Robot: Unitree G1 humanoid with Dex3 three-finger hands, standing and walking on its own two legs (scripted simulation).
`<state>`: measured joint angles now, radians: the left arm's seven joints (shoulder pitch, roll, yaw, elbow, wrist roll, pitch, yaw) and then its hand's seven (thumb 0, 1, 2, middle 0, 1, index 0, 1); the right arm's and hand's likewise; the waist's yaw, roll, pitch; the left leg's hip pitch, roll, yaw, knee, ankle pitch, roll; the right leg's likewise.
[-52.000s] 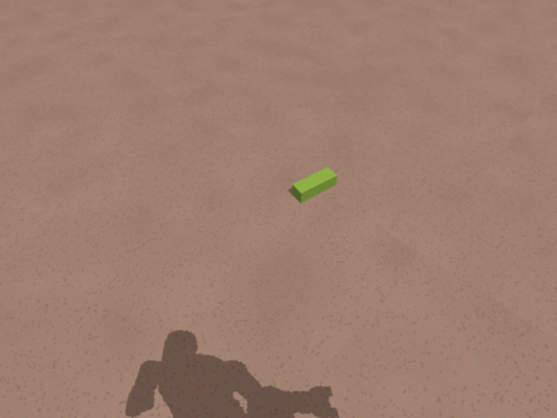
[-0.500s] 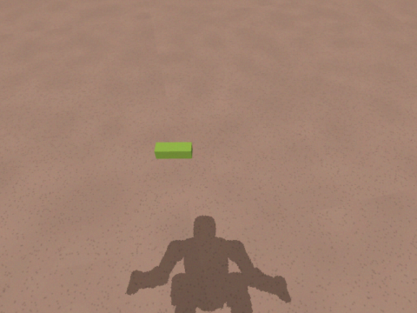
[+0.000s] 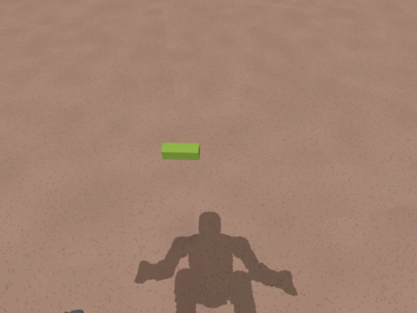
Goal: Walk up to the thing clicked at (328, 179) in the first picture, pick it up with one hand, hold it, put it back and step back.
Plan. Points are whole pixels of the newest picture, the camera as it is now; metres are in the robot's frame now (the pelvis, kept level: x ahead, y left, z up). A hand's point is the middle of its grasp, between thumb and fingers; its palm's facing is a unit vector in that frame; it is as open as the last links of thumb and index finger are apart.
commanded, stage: step back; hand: left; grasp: from above
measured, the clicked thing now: (180, 151) +1.07 +0.22 -0.73
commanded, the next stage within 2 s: stand in 0.26 s
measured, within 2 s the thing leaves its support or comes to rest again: neither
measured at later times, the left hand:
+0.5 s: hand out of the picture +0.10 +0.26 -0.14, palm faces -0.02 -0.94 -0.34, open 7.4 cm
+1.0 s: hand out of the picture +0.08 +0.26 -0.14, palm faces -0.05 -0.94 -0.34, open 7.4 cm
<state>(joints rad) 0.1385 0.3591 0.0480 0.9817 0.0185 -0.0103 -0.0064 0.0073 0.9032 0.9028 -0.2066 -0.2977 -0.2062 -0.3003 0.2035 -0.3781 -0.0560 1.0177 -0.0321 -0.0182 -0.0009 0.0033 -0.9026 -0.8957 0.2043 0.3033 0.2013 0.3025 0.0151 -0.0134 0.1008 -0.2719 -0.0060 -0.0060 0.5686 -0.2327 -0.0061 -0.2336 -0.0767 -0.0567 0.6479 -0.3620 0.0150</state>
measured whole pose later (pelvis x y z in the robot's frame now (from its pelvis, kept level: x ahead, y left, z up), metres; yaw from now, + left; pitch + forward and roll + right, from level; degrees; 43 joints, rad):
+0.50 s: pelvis +0.01 +0.01 +0.02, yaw -1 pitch -3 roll +0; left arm 0.09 0.35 0.00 1.12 0.01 -0.01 0.00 0.01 0.91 0.90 -0.20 -0.30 -0.20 -0.30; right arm 0.03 -0.34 -0.01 1.09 -0.01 -0.02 0.01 0.00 -0.90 -0.90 0.21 0.30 0.20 0.30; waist 0.01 0.00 0.07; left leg -0.16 0.01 0.00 0.40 -0.19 0.00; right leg -0.08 -0.04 -0.03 0.37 -0.24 0.03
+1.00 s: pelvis +0.01 +0.00 +0.02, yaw -1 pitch -2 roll +0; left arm 0.11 0.35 0.01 1.16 0.01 -0.01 -0.01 0.01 0.91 0.90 -0.20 -0.30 -0.20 -0.30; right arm 0.11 -0.35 -0.01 1.16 -0.01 -0.01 0.01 0.00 -0.90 -0.90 0.21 0.30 0.20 0.30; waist -0.01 0.00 0.06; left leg -0.15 0.02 0.00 0.33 -0.13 -0.02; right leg -0.09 -0.03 -0.03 0.33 -0.20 0.02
